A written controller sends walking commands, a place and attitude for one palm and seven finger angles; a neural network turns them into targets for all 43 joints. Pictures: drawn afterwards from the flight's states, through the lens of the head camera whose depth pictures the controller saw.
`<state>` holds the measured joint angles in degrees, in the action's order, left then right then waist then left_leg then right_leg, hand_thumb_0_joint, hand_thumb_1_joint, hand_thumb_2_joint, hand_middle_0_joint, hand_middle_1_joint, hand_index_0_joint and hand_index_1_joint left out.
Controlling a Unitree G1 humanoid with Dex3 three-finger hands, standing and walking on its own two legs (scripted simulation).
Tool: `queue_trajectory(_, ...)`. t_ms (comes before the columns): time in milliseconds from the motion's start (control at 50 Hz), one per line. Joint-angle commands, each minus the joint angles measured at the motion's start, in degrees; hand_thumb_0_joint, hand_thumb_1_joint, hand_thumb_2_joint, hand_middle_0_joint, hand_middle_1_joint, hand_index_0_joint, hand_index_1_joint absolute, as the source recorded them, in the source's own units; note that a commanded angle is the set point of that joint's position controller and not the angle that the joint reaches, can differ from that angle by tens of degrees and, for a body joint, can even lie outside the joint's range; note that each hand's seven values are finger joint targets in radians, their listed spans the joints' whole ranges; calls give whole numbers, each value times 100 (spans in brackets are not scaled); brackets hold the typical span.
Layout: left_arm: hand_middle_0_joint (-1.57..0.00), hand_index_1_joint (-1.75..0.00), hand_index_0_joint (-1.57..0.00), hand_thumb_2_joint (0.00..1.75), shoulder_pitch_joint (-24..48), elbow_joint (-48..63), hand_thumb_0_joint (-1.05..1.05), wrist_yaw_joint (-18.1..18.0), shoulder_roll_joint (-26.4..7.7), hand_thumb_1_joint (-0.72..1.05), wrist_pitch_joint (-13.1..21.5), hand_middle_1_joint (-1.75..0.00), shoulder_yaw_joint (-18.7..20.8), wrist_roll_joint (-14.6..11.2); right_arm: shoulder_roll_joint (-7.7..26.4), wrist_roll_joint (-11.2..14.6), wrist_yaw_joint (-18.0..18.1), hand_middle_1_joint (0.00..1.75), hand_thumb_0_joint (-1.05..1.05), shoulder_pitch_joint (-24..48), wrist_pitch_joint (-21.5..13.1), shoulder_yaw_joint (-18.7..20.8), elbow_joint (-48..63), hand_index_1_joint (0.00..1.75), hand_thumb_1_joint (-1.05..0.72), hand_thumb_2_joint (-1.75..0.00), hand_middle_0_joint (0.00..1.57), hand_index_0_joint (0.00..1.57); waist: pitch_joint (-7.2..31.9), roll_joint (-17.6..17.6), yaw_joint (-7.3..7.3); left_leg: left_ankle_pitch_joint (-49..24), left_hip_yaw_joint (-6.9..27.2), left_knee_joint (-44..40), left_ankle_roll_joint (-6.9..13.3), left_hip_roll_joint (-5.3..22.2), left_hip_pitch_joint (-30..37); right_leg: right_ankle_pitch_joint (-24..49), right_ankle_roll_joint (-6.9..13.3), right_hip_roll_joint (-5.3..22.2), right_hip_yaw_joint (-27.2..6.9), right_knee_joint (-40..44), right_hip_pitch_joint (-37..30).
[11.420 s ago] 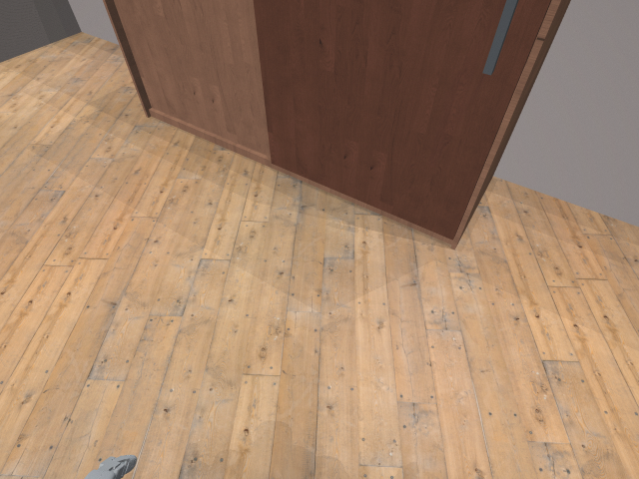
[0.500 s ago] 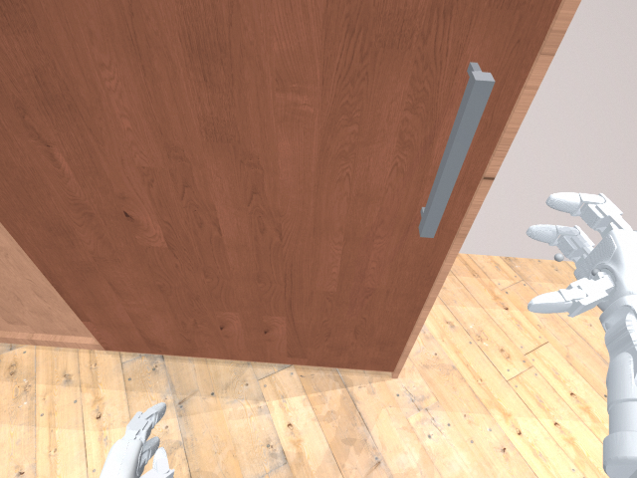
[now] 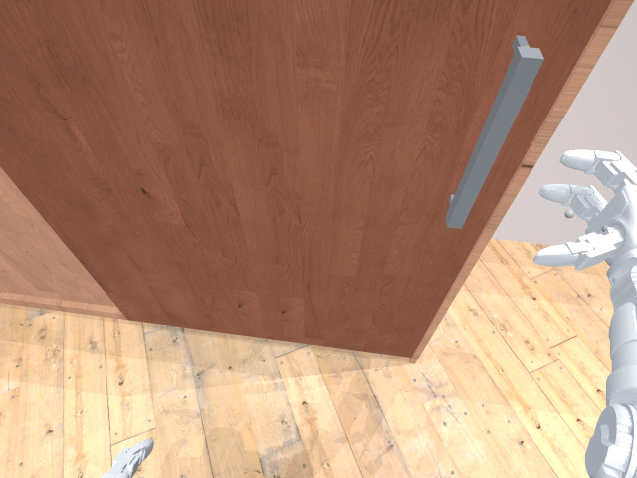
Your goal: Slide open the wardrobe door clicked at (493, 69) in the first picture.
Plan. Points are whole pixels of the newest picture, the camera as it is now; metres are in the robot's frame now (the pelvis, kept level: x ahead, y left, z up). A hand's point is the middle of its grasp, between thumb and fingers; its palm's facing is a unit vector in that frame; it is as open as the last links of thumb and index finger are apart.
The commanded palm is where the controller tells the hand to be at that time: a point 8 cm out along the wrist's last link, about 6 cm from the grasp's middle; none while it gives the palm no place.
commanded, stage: move the hooked fingers beside the handle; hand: right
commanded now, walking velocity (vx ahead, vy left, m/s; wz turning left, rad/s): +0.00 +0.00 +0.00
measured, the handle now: (481, 146) +0.54 -0.17 +0.13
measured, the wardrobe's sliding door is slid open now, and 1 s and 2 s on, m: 0.00 0.00 0.00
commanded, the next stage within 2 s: feel for the door with the fingertips in 1.20 s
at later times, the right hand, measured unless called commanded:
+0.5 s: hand (550, 183) +0.47 -0.24 +0.14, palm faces +0.03 +1.00 +0.00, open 14.0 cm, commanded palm +0.44 -0.29 +0.13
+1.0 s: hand (546, 189) +0.46 -0.24 +0.13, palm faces +0.03 +1.00 +0.01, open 14.0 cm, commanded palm +0.44 -0.28 +0.13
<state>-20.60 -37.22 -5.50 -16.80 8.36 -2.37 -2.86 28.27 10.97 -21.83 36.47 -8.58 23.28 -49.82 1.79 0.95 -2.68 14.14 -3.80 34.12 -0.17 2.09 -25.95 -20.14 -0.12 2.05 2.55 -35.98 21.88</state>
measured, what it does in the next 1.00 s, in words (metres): stands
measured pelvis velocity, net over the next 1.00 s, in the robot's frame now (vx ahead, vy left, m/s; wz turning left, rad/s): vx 0.01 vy -0.01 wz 0.01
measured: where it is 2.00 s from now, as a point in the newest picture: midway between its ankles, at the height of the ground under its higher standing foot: outside the picture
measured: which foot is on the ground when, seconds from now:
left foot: down 0.00-1.00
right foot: down 0.00-1.00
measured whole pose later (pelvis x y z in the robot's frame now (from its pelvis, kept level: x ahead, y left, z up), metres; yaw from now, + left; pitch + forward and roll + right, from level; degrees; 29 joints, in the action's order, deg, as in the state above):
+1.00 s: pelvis +0.01 -0.01 +0.00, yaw +1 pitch +10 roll +1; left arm -21.3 -35.8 -3.1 -15.7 2.0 -2.3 -1.9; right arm 28.5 8.8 -19.2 44.7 -11.2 23.1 -58.7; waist 3.9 0.7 -4.6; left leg 14.8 -3.2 35.5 -0.9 1.9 -30.4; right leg -22.0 0.6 2.2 2.9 -39.0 26.9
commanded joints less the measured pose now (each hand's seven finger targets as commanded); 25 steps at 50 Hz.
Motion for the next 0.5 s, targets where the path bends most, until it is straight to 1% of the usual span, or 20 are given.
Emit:
queue_trajectory(0,-20,-30,-20,90,-181,556,0,-60,-858,90,144,-30,293,12,1534,141,53,120,0,2728,-400,162,805,120,50,-30,30,30,1735,186,-127,-1337,168,-216,139,-200,1000,1471,137,-161,-227,477,-239)
queue_trajectory(20,-20,-30,-20,90,-201,537,0,-54,-870,90,116,-30,286,23,1558,105,81,120,0,2812,-383,176,630,120,50,-30,30,30,1609,123,-144,-1274,164,-224,134,-187,945,1365,139,-165,-221,484,-124)
queue_trajectory(60,-20,-30,-20,90,-285,543,0,-26,-901,90,57,-30,300,47,1790,17,125,120,0,2951,-439,278,548,120,50,-30,30,30,1761,104,-113,-1410,187,-156,136,-184,1061,1507,153,-168,-206,433,-76)
queue_trajectory(100,-20,-30,-20,90,-333,604,0,12,-874,90,15,-30,318,68,1972,-74,158,120,0,2978,-560,411,763,120,50,-30,30,30,2220,379,-22,-1724,209,-41,160,-191,1237,1872,130,-176,-220,382,-237)
queue_trajectory(120,-20,-30,-20,90,-330,616,0,25,-842,90,-5,-30,324,68,1863,-73,164,120,0,2947,-605,352,824,120,50,-30,30,30,2278,504,-36,-1884,216,-27,163,-198,1229,2067,124,-169,-195,340,-331)
queue_trajectory(140,-20,-30,-20,90,-355,614,0,38,-830,90,-28,-30,321,67,1744,-63,170,120,0,2976,-643,264,816,120,50,-30,30,30,2224,475,-62,-1895,183,-28,165,-210,1153,2141,110,-151,-214,338,-361)
queue_trajectory(160,-20,-30,-20,90,-387,617,0,48,-842,90,-54,-30,330,76,1708,-8,157,120,0,3031,-662,262,767,120,50,-30,30,30,2206,330,-96,-1966,177,-23,156,-226,1173,2192,128,-137,-198,309,-341)
queue_trajectory(180,-20,-30,-20,90,-416,581,0,49,-870,90,-78,-30,342,69,1829,15,157,120,0,3026,-659,392,613,120,50,-30,30,30,2170,89,-105,-1944,174,-31,139,-239,1182,2106,133,-125,-218,329,-244)
queue_trajectory(200,-20,-30,-20,90,-425,570,0,47,-885,90,-106,-30,339,66,1884,9,155,120,0,3033,-637,436,438,120,50,-30,30,30,2097,91,-114,-1893,192,-37,129,-236,1166,1983,140,-132,-188,340,-134)
queue_trajectory(220,-20,-30,-20,90,-432,559,0,55,-876,90,-124,-30,331,62,1844,-19,146,120,0,3113,-630,377,376,120,50,-30,30,30,2017,265,-134,-1814,192,-51,136,-231,1068,1896,132,-142,-173,345,-126)
queue_trajectory(240,-20,-30,-20,90,-460,552,0,55,-881,90,-152,-30,334,60,1805,-57,152,120,0,3108,-613,332,230,120,50,-30,30,30,1917,127,-165,-1735,175,-60,130,-231,988,1806,141,-140,-177,348,-58)
queue_trajectory(260,-20,-30,-20,90,-486,540,0,54,-892,90,-179,-30,330,72,1761,-84,153,120,0,3284,-623,232,156,120,50,-30,30,30,1823,169,-232,-1705,174,-66,127,-225,910,1792,152,-126,-164,331,-46)
queue_trajectory(280,-20,-30,-20,90,-506,518,0,58,-892,90,-197,-30,334,76,1883,-130,165,120,0,3437,-653,290,194,120,50,-30,30,30,1906,326,-230,-1663,195,-58,125,-225,877,1744,144,-139,-173,315,-55)
queue_trajectory(300,-20,-30,-20,90,-524,513,0,60,-885,90,-213,-30,330,81,1906,-168,172,120,0,3627,-707,248,252,120,50,-30,30,30,1990,411,-258,-1630,206,-50,130,-225,867,1720,138,-146,-188,304,-86)
queue_trajectory(320,-20,-30,-20,90,-556,516,0,67,-882,90,-220,-30,338,99,1944,-177,191,120,0,3627,-747,309,203,120,50,-30,30,30,2104,342,-238,-1657,210,-30,134,-235,920,1749,145,-149,-202,280,-91)
queue_trajectory(360,-20,-30,-20,90,-616,493,0,61,-890,90,-259,-30,335,112,1832,-148,188,120,0,3795,-814,203,131,120,50,-30,30,30,2171,312,-322,-1673,181,1,135,-251,830,1829,141,-122,-213,234,-160)
queue_trajectory(400,-20,-30,-20,90,-667,431,0,57,-920,90,-294,-30,339,113,1972,-161,171,120,0,3898,-830,303,-122,120,50,-30,30,30,2136,157,-355,-1621,184,0,120,-256,809,1723,137,-117,-245,231,-30)
queue_trajectory(420,-20,-30,-20,90,-673,443,0,65,-910,90,-302,-30,341,117,1934,-181,155,120,0,3795,-828,289,-196,120,50,-30,30,30,2199,296,-314,-1669,201,21,127,-252,817,1776,134,-135,-223,208,-32)
queue_trajectory(460,-20,-30,-20,90,-711,477,0,80,-925,90,-352,-30,348,128,2042,-199,135,120,0,3684,-864,355,-201,120,50,-30,30,30,2273,293,-272,-1719,183,73,143,-253,853,1887,138,-125,-231,174,-47)
queue_trajectory(480,-20,-30,-20,90,-702,513,0,98,-907,90,-366,-30,345,134,2045,-184,120,120,0,3534,-866,407,-188,120,50,-30,30,30,2368,395,-203,-1840,195,90,140,-255,925,2030,126,-129,-224,175,-49)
